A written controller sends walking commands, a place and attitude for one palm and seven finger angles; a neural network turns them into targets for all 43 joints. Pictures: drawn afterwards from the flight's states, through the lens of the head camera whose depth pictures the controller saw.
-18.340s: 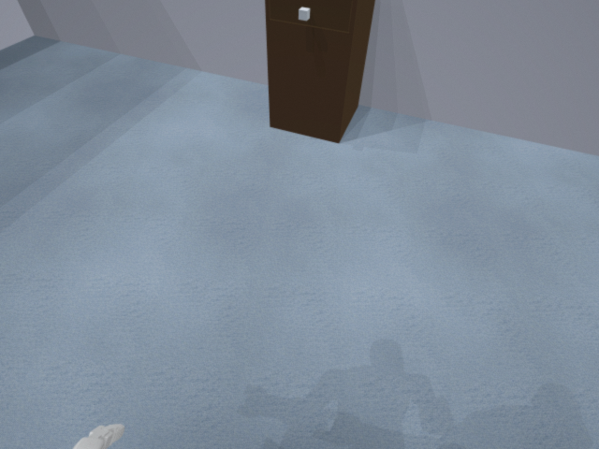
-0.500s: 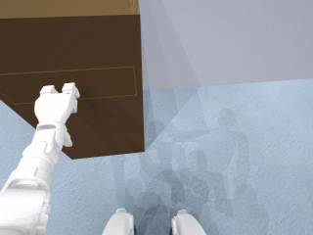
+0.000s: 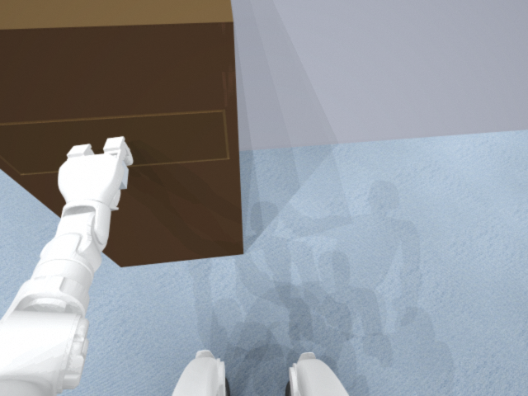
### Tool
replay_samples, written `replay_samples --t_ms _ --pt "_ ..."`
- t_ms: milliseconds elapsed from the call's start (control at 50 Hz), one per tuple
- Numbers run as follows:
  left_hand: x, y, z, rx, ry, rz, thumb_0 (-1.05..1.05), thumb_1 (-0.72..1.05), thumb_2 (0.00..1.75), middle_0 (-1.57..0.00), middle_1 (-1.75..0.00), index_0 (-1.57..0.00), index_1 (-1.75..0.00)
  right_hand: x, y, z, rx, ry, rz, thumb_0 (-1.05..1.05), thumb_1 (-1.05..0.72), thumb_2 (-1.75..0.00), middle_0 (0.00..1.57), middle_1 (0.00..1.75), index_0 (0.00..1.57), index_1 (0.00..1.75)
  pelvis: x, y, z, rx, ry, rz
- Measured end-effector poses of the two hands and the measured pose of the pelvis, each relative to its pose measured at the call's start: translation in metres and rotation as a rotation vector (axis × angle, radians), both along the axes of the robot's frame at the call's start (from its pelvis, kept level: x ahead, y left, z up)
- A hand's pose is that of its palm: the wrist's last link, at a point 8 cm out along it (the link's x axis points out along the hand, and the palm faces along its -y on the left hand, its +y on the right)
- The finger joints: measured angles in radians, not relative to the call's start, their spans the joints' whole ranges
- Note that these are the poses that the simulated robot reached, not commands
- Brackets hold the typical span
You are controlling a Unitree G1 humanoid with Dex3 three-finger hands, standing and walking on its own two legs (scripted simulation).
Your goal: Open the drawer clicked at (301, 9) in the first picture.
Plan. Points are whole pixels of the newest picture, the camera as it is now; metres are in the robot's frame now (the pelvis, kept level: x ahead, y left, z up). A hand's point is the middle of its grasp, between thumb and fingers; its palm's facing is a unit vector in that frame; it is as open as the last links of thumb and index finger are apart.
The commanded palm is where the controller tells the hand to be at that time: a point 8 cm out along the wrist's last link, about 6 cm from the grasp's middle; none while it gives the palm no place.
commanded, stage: close the thumb around the handle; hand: left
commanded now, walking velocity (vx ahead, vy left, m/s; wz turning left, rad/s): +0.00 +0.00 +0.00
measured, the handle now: (112, 163) +0.49 +0.25 -0.02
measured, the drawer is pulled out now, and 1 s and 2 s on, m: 0.00 0.07 0.12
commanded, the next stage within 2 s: pull the drawer open in 0.12 s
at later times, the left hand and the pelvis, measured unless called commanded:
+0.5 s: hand (109, 198) +0.44 +0.25 -0.03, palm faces -0.05 -0.07 -1.00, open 7.8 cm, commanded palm +0.39 +0.25 +0.03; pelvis +0.01 +0.00 +0.01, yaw -1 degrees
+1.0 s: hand (105, 235) +0.37 +0.24 -0.03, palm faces -0.03 -0.09 -1.00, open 7.7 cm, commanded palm +0.35 +0.25 +0.03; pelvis +0.05 +0.01 +0.02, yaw -1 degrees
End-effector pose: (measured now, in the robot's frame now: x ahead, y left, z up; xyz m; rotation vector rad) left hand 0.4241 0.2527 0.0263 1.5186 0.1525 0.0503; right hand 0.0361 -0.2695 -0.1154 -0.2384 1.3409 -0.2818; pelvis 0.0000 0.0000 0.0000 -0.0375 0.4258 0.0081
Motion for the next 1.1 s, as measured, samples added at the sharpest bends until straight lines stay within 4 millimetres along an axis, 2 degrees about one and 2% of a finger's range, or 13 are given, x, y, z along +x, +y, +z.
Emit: replay_samples --t_ms 100,260,520,640,960,1020,1100 --pt "-0.002 0.000 -0.003 -0.004 -0.013 -0.005 0.02 0.48 0.74 -0.41 -1.34 -0.21 -1.33 -0.003 -0.001 -0.003 -0.002 0.017 0.005 0.00 -0.90 -0.90 0.20 0.30 0.21 0.30 0.001 0.000 -0.002 -0.001 0.007 0.003" --pt "-0.002 -0.001 -0.004 0.020 -0.034 -0.004 0.00 0.47 0.76 -0.42 -1.35 -0.22 -1.35 0.002 -0.001 -0.007 0.006 0.014 0.009 0.00 -0.90 -0.90 0.20 0.30 0.21 0.30 0.000 -0.001 -0.004 -0.002 0.009 0.004" --pt "-0.008 -0.001 -0.003 -0.019 -0.008 0.009 0.03 0.52 0.68 -0.42 -1.35 -0.20 -1.35 0.019 0.003 0.006 0.017 -0.020 -0.013 0.00 -0.90 -0.90 0.20 0.30 0.21 0.30 0.015 0.002 0.007 0.004 -0.008 -0.019" --pt "-0.020 -0.001 -0.004 -0.035 -0.027 0.001 0.04 0.53 0.69 -0.42 -1.35 -0.21 -1.35 0.040 0.006 0.010 0.023 -0.043 -0.006 0.00 -0.90 -0.90 0.20 0.30 0.21 0.30 0.026 0.005 0.012 0.005 -0.017 -0.027" --pt "-0.067 -0.006 -0.004 -0.034 -0.031 0.011 0.04 0.55 0.67 -0.42 -1.35 -0.19 -1.34 0.118 0.020 0.030 0.042 -0.207 0.071 0.00 -0.90 -0.90 0.20 0.30 0.21 0.30 0.045 0.009 0.023 0.001 -0.061 -0.021" --pt "-0.076 -0.007 -0.004 -0.034 -0.031 0.014 0.04 0.55 0.68 -0.42 -1.35 -0.19 -1.34 0.128 0.021 0.033 0.038 -0.233 0.095 0.00 -0.90 -0.90 0.20 0.30 0.21 0.30 0.045 0.009 0.023 0.000 -0.070 -0.013" --pt "-0.077 -0.007 -0.005 -0.027 -0.046 0.013 0.04 0.54 0.71 -0.42 -1.35 -0.20 -1.33 0.134 0.022 0.028 0.027 -0.236 0.134 0.00 -0.90 -0.90 0.20 0.30 0.21 0.30 0.040 0.008 0.019 0.002 -0.072 0.003"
